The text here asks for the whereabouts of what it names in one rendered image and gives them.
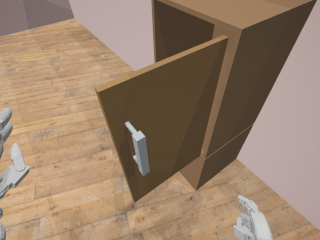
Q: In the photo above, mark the right robot hand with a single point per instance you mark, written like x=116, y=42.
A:
x=257, y=224

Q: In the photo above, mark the cupboard door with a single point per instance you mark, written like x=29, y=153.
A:
x=170, y=102

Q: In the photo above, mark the handle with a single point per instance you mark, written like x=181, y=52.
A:
x=140, y=146

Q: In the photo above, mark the left robot hand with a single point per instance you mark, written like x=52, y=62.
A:
x=18, y=171

